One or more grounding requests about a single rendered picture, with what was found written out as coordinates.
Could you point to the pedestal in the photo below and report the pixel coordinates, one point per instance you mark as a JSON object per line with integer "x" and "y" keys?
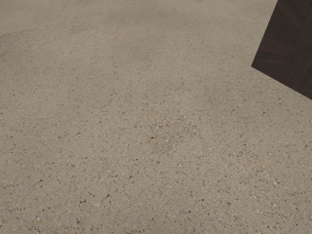
{"x": 285, "y": 50}

